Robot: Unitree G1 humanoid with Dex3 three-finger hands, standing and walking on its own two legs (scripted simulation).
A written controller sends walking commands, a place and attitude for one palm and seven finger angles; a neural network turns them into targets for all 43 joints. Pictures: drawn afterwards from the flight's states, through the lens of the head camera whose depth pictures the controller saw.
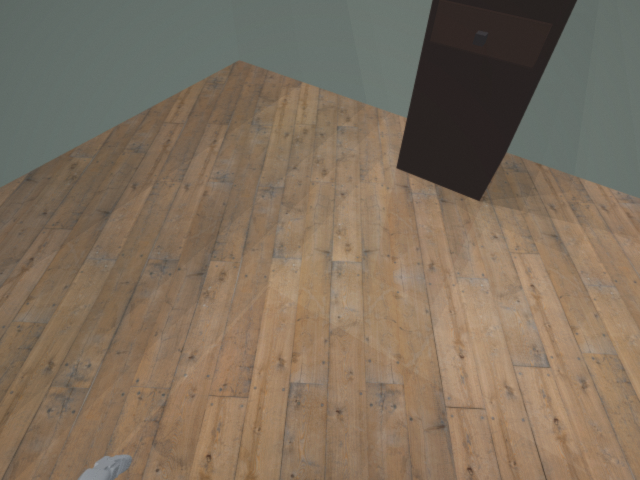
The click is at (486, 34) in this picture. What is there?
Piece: drawer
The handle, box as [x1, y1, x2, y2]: [473, 31, 487, 46]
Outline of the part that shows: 478,31 475,34 473,43 481,46 485,41 487,33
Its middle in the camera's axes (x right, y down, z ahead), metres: +0.57 -0.72 +1.37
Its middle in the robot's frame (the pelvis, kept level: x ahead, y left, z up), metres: +1.53 -0.50 -0.06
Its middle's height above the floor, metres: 0.71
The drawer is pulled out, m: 0.00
